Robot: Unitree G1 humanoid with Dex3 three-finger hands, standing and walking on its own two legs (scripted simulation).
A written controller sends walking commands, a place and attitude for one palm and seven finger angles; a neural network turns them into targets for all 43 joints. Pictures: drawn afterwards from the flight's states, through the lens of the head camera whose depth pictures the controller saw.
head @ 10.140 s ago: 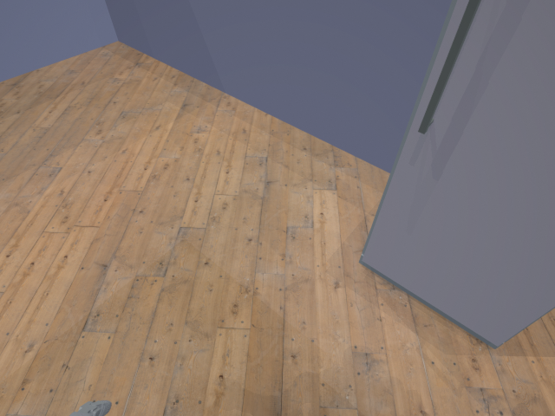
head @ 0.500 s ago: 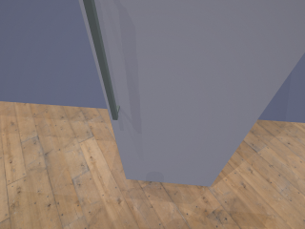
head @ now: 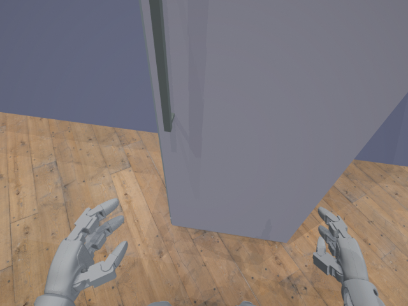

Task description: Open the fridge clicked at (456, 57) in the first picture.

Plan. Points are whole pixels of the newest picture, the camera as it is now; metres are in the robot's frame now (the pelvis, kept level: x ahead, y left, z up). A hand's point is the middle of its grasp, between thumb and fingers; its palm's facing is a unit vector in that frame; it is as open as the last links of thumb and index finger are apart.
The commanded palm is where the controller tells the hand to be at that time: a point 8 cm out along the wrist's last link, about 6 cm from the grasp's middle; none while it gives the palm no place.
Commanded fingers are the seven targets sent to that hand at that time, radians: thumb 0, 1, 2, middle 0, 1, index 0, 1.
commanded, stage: raise the hand to about handle height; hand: left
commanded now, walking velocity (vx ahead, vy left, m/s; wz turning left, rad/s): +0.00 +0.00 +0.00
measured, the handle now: (162, 34) +0.51 +0.14 +0.27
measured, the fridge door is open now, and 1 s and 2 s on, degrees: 0 0 0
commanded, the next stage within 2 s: move the hooked fingers beside the handle in 1.64 s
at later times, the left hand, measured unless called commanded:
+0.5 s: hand (68, 201) +0.24 +0.24 +0.13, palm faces +0.01 -1.00 -0.08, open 11.9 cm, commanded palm +0.20 +0.29 +0.15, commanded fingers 0.00 -0.24 0.41 -0.28 -1.03 -0.28 -1.03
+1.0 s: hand (13, 138) +0.27 +0.30 +0.22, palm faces +0.06 -0.99 -0.09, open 13.9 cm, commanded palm +0.24 +0.33 +0.23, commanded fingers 0.00 -0.50 0.30 -0.30 -1.20 -0.30 -1.20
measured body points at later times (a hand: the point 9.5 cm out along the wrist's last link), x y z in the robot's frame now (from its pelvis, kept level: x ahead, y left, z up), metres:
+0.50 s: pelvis +0.01 +0.02 +0.03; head +0.02 +0.01 +0.48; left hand +0.23 +0.29 +0.14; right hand +0.17 -0.22 -0.04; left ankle +0.00 +0.12 -0.68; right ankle +0.04 -0.09 -0.68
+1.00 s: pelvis +0.02 +0.02 +0.05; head -0.01 +0.01 +0.50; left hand +0.26 +0.35 +0.23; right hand +0.22 -0.18 -0.01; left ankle +0.00 +0.12 -0.68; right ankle +0.04 -0.09 -0.68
